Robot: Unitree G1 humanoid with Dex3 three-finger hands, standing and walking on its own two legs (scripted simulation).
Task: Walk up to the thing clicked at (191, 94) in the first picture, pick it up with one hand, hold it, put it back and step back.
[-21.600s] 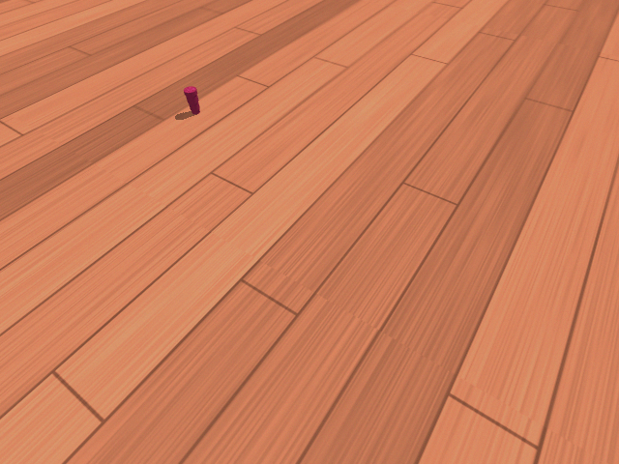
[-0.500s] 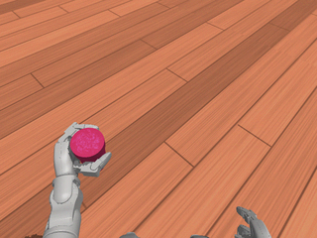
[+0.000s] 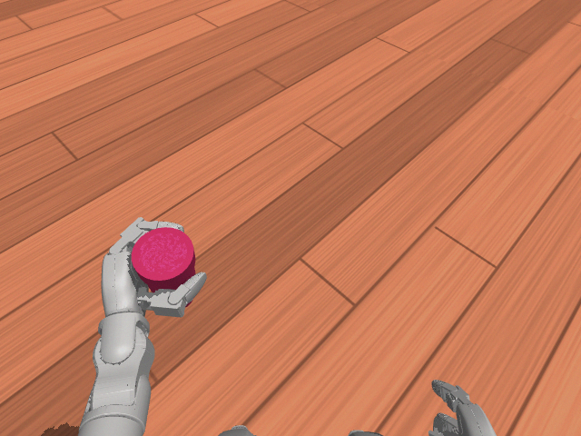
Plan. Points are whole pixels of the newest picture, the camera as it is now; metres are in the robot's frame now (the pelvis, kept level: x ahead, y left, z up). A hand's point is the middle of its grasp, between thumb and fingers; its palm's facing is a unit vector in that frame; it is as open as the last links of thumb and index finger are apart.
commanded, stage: crouch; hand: left
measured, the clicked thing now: (171, 276) +0.33 +0.18 +0.02
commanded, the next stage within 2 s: lower in 1.90 s
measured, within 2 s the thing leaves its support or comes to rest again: neither
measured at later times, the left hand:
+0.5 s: hand (185, 306) +0.35 +0.19 -0.12, palm faces +0.23 -0.97 -0.02, open 9.4 cm
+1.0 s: hand (198, 338) +0.37 +0.22 -0.36, palm faces +0.23 -0.97 -0.05, open 9.4 cm
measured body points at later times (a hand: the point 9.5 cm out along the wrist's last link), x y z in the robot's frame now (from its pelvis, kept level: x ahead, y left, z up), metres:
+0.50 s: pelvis -0.03 +0.00 -0.10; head +0.10 +0.03 +0.33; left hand +0.33 +0.24 -0.12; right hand +0.10 -0.27 -0.21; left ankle +0.02 +0.12 -0.70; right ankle -0.01 -0.13 -0.70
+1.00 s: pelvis -0.08 +0.00 -0.30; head +0.12 +0.04 +0.09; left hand +0.35 +0.27 -0.35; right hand +0.01 -0.27 -0.43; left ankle +0.02 +0.12 -0.70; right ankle -0.01 -0.13 -0.70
